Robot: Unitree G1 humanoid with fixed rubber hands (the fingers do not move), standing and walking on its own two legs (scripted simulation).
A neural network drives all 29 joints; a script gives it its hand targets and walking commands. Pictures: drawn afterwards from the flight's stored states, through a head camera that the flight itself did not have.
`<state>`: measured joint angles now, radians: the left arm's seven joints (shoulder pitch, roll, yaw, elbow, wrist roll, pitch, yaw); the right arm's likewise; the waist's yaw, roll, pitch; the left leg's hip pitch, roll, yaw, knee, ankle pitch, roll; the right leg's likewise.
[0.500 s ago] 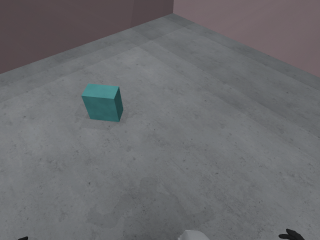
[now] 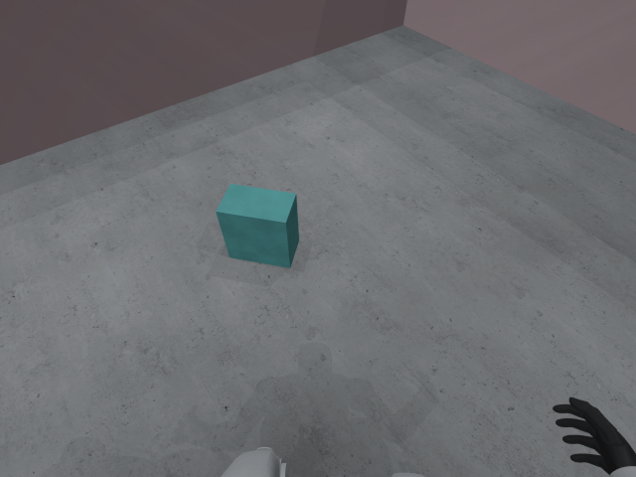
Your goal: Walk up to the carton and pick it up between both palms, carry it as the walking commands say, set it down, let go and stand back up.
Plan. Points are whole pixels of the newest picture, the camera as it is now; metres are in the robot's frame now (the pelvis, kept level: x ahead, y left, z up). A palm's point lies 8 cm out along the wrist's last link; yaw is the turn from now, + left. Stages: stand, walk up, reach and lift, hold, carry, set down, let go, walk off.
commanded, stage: walk up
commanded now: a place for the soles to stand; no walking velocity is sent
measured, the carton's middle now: (261, 227) +1.01 +0.26 -0.61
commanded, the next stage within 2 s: none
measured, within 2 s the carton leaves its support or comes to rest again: neither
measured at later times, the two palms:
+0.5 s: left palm out of the picture +0.24 +0.47 -0.02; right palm (489, 350) +0.30 -0.24 -0.07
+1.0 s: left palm out of the picture +0.43 +0.58 -0.03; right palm (405, 284) +0.42 -0.13 -0.08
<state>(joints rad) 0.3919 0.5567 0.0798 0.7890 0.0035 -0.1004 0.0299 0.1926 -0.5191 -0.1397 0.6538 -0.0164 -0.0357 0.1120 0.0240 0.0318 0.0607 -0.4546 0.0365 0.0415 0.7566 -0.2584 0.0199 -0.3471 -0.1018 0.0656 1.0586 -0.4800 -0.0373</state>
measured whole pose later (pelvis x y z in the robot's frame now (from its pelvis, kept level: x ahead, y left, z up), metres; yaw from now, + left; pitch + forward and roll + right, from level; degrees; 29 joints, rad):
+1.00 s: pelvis +0.35 +0.21 +0.00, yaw -2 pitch -2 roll -1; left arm 0.38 0.53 0.09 0.75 0.00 -0.13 0.04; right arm 0.31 -0.49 -0.09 0.69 -0.03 -0.01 0.07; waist -0.02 0.08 0.07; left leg -0.53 0.03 -0.03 1.12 -0.45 0.02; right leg -0.36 -0.03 -0.06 0.73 -0.34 -0.02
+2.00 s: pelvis +0.52 +0.31 +0.01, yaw -10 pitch -3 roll +0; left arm 0.12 0.45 0.03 0.92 0.01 -0.02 -0.02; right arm 0.14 -0.46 -0.04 0.91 0.00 -0.06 -0.01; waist -0.01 -0.01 0.07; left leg -0.21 0.06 0.14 0.68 -0.42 0.01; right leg -0.34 -0.01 -0.03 0.68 -0.28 -0.01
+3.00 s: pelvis +0.61 +0.36 +0.01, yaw -14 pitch -3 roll -1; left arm 0.25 0.45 0.06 0.94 0.03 -0.03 0.00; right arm 0.18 -0.45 -0.06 0.88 -0.01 -0.02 0.01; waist -0.01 0.00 0.07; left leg -0.29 0.07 0.08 0.69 -0.35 -0.01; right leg -0.31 0.01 0.02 0.64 -0.27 0.00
